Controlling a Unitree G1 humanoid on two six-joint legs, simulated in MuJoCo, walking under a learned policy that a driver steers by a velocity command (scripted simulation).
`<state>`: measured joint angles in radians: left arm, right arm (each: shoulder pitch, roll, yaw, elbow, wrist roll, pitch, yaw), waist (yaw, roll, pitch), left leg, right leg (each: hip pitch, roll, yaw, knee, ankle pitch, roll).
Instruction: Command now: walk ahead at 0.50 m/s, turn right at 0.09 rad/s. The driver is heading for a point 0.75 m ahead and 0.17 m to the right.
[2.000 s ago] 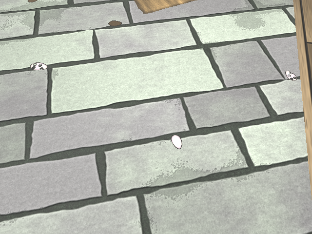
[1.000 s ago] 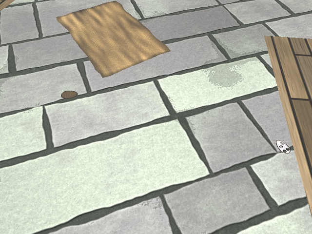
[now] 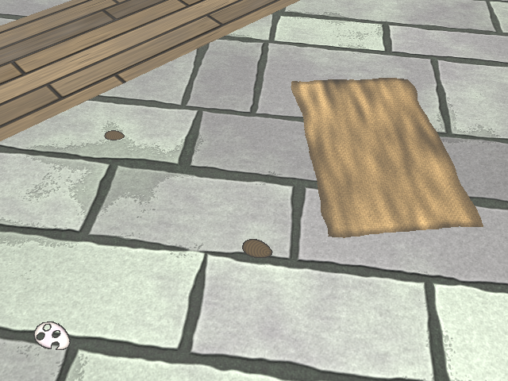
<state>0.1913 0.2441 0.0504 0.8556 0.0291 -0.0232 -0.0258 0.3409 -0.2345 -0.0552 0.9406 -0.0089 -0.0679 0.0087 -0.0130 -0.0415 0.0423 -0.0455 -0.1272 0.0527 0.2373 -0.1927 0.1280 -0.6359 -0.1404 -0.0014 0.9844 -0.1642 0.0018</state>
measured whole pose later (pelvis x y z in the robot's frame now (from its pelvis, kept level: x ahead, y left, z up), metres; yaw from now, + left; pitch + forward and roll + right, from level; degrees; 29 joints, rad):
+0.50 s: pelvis +0.22 -0.05 -0.01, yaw -15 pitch +1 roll +0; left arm 0.25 0.27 0.06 0.86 0.01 -0.02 0.00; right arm 0.14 -0.24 -0.03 0.80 -0.03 -0.02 -0.03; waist 0.02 0.02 0.09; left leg -0.59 0.05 -0.06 1.12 -0.37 -0.04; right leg -0.30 0.14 0.02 0.40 -0.11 -0.12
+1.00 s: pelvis +0.29 -0.01 +0.00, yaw -22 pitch +0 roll -1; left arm 0.20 0.26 0.04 0.86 0.01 0.04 0.02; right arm 0.21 -0.22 0.01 0.82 -0.02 -0.01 -0.04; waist 0.00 -0.04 0.03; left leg -0.18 -0.02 -0.02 0.40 -0.21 0.03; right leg -0.27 0.08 0.09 0.66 -0.43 0.01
